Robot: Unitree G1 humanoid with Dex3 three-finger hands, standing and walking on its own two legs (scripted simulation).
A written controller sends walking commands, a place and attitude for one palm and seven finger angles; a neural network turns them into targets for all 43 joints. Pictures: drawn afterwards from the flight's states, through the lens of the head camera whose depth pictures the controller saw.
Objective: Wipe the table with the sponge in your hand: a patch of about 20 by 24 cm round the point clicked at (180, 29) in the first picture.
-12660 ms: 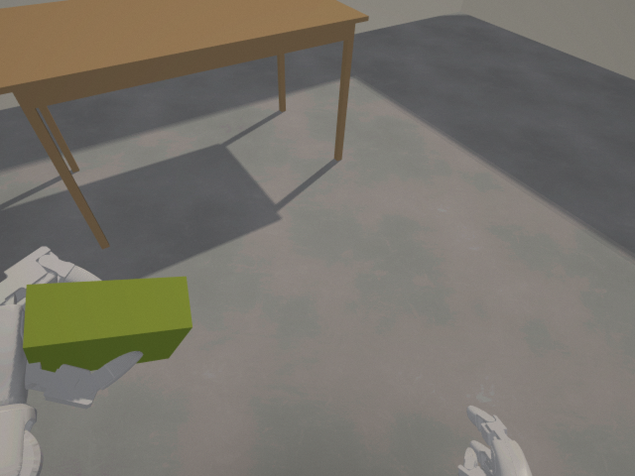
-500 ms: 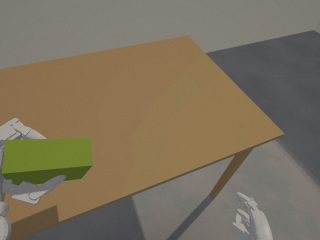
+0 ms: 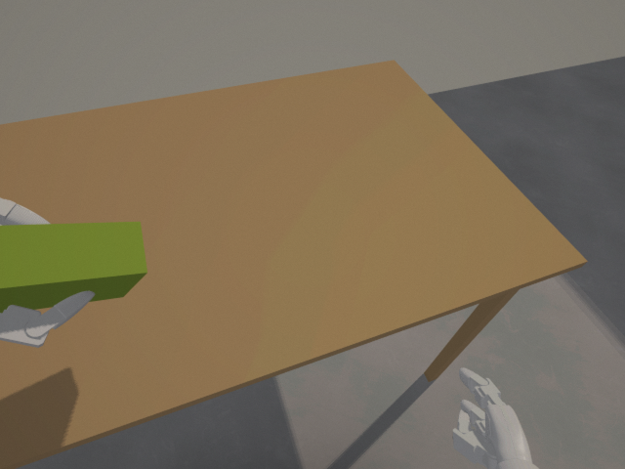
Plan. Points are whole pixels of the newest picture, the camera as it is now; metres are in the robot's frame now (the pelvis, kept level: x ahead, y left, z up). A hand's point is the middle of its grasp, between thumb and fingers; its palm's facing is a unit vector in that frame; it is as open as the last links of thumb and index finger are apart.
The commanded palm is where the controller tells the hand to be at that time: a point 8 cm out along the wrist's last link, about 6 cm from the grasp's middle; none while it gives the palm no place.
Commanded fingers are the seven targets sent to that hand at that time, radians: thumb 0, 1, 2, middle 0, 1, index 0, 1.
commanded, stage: come to a stop and stand still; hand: left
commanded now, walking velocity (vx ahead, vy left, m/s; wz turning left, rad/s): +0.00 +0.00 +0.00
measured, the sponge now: (86, 267) +0.26 +0.26 +0.15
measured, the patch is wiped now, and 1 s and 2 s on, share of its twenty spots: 0.00 0.00 0.00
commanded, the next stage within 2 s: look again from close up in 1.56 s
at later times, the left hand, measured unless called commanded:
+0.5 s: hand out of the picture +0.21 +0.33 +0.17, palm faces +0.40 -0.86 -0.31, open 9.5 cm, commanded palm +0.15 +0.37 +0.17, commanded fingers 0.00 0.10 1.30 -1.20 -1.60 -1.20 -1.60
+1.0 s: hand out of the picture +0.18 +0.31 +0.15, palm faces +0.39 -0.83 -0.39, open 9.5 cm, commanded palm +0.13 +0.34 +0.17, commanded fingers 0.00 0.10 1.30 -1.20 -1.60 -1.20 -1.60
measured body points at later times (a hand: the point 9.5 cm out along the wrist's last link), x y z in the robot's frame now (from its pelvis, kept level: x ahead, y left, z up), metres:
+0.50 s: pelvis -0.01 +0.09 +0.00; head +0.01 +0.12 +0.44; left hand +0.18 +0.38 +0.18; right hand +0.18 -0.11 -0.07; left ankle +0.00 +0.12 -0.74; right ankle +0.00 -0.06 -0.74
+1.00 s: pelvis -0.03 +0.06 +0.00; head -0.02 +0.07 +0.45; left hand +0.15 +0.35 +0.17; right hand +0.14 -0.17 -0.07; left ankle +0.00 +0.12 -0.74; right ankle -0.02 -0.05 -0.74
